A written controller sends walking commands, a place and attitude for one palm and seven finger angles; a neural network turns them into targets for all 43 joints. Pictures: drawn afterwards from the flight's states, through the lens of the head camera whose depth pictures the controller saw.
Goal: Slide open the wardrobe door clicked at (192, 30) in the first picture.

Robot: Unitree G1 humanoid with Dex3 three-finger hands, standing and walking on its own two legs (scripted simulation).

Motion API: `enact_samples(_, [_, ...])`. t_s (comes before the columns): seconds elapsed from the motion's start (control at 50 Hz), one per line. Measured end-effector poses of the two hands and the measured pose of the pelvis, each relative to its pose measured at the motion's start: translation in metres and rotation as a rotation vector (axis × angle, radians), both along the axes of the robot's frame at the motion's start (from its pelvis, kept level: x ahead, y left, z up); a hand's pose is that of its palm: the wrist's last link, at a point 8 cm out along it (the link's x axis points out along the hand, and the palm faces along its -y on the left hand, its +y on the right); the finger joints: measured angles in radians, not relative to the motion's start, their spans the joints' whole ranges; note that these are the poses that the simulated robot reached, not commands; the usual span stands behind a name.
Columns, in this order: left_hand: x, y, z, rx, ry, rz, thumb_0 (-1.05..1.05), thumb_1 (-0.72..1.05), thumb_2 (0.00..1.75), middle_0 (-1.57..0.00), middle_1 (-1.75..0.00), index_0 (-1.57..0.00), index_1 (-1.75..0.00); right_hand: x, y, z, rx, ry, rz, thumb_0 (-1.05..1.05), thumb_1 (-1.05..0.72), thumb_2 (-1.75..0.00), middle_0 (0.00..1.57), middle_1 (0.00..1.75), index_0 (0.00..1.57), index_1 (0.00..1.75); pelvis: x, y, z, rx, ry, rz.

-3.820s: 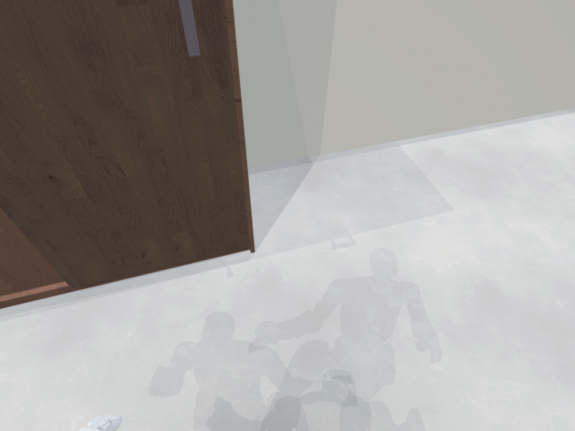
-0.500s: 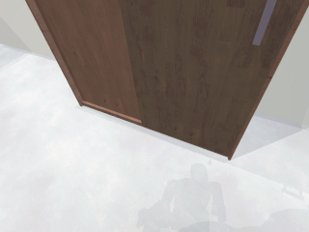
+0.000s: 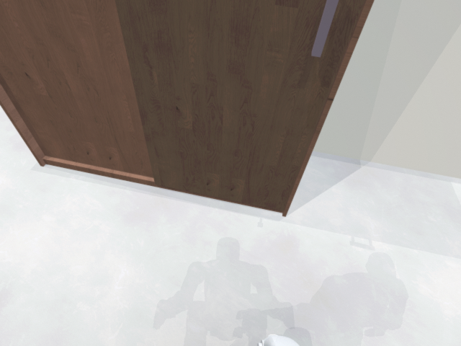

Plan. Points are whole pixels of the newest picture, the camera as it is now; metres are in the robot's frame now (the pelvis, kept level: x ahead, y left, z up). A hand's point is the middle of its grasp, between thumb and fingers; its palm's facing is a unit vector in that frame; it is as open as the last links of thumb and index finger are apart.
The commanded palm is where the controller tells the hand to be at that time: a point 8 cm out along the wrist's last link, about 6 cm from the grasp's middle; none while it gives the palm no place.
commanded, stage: turn to face it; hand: right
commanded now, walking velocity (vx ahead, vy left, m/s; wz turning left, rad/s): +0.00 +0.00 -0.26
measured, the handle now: (327, 13) +0.85 -0.17 +0.22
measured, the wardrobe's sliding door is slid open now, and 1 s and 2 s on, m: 0.00 0.00 0.00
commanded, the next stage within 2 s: take the last steps up to it in 0.02 s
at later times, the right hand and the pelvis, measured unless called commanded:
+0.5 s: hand out of the picture +0.00 -0.24 -0.18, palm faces +0.14 +0.98 -0.16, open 7.4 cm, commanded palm none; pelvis +0.02 -0.04 +0.00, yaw -5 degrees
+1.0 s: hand out of the picture +0.16 -0.19 -0.20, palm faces +0.16 +0.98 -0.14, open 7.3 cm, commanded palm none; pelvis +0.19 -0.02 -0.01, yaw -6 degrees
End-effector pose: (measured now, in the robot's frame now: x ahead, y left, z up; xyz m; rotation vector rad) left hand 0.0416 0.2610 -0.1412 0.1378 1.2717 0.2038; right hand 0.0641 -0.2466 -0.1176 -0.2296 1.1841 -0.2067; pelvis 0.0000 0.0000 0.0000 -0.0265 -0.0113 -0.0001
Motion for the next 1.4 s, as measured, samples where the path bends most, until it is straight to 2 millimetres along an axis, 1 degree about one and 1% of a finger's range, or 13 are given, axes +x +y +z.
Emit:
enact_samples(0.12, [0.027,-0.010,0.005,0.022,-0.003,-0.098,0.00,0.91,0.90,-0.20,-0.29,-0.20,-0.30,-0.045,0.000,-0.012,0.047,0.045,-0.073,0.01,-0.91,-0.90,0.20,0.30,0.20,0.30,-0.008,-0.007,-0.001,-0.002,0.004,-0.054])
enact_samples(0.28, [0.061,-0.064,0.013,0.052,-0.097,-0.221,0.00,0.91,0.90,-0.20,-0.29,-0.20,-0.30,-0.117,-0.028,-0.045,0.112,0.199,-0.182,0.01,-0.91,-0.90,0.20,0.30,0.20,0.30,-0.012,-0.036,-0.012,0.030,0.009,-0.089])
enact_samples(0.34, [0.052,-0.080,0.020,0.038,-0.097,-0.210,0.00,0.91,0.90,-0.20,-0.30,-0.20,-0.30,-0.124,-0.035,-0.042,0.129,0.249,-0.178,0.01,-0.91,-0.90,0.20,0.30,0.20,0.30,-0.006,-0.041,-0.004,0.043,0.000,-0.086])
enact_samples(0.4, [0.038,-0.079,0.024,0.054,-0.064,-0.168,-0.01,0.93,0.90,-0.21,-0.30,-0.20,-0.30,-0.115,-0.039,-0.036,0.141,0.248,-0.171,0.01,-0.91,-0.90,0.20,0.30,0.20,0.30,0.003,-0.045,0.002,0.050,-0.002,-0.092])
enact_samples(0.52, [0.003,-0.065,0.017,0.054,0.085,-0.108,0.00,0.93,0.90,-0.21,-0.30,-0.20,-0.30,-0.065,-0.037,-0.031,0.142,0.210,-0.141,0.01,-0.91,-0.90,0.20,0.30,0.19,0.30,0.028,-0.043,0.004,0.045,0.004,-0.087])
enact_samples(0.62, [-0.022,-0.052,0.005,0.024,0.222,-0.039,0.00,0.92,0.90,-0.21,-0.30,-0.20,-0.30,0.008,-0.023,-0.030,0.123,0.150,-0.080,0.01,-0.91,-0.90,0.19,0.30,0.19,0.30,0.059,-0.028,-0.003,0.037,0.013,-0.077])
enact_samples(0.7, [-0.023,-0.038,-0.012,-0.010,0.317,-0.014,0.00,0.91,0.90,-0.21,-0.30,-0.20,-0.30,0.068,-0.008,-0.035,0.092,0.046,-0.055,0.01,-0.91,-0.90,0.20,0.30,0.20,0.30,0.089,-0.009,-0.017,0.043,0.010,-0.087])
enact_samples(0.78, [0.022,-0.030,-0.011,-0.018,0.300,-0.047,0.01,0.91,0.90,-0.20,-0.30,-0.20,-0.30,0.090,0.005,-0.029,0.092,-0.003,-0.093,0.00,-0.91,-0.90,0.20,0.30,0.20,0.30,0.113,-0.003,-0.012,0.049,-0.002,-0.100])
enact_samples(0.96, [0.200,-0.045,0.004,0.005,-0.029,-0.129,0.01,0.93,0.90,-0.20,-0.30,-0.20,-0.30,0.085,0.012,-0.041,0.144,0.160,-0.145,0.00,-0.93,-0.90,0.20,0.30,0.20,0.30,0.177,-0.014,-0.007,0.066,-0.004,-0.105])
enact_samples(1.06, [0.266,-0.062,0.005,0.043,-0.136,-0.158,0.00,0.93,0.90,-0.20,-0.30,-0.20,-0.30,0.097,0.002,-0.063,0.194,0.252,-0.167,0.01,-0.92,-0.90,0.20,0.30,0.20,0.30,0.218,-0.033,-0.021,0.062,-0.014,-0.087])
enact_samples(1.12, [0.273,-0.070,0.009,0.044,-0.112,-0.136,0.00,0.92,0.90,-0.20,-0.30,-0.20,-0.30,0.125,-0.006,-0.056,0.194,0.262,-0.148,0.01,-0.91,-0.90,0.20,0.30,0.20,0.30,0.239,-0.038,-0.014,0.055,-0.009,-0.074])
enact_samples(1.24, [0.260,-0.073,0.014,0.029,0.047,-0.084,0.00,0.93,0.90,-0.20,-0.30,-0.20,-0.30,0.204,-0.017,-0.034,0.165,0.172,-0.126,0.01,-0.91,-0.90,0.20,0.30,0.20,0.30,0.283,-0.038,0.003,0.048,0.008,-0.070])
enact_samples(1.4, [0.248,-0.068,0.001,-0.057,0.242,0.007,0.00,0.91,0.90,-0.20,-0.30,-0.20,-0.30,0.316,-0.003,-0.026,0.110,0.101,-0.055,0.01,-0.92,-0.90,0.19,0.30,0.19,0.30,0.343,-0.014,0.000,0.031,0.011,-0.063])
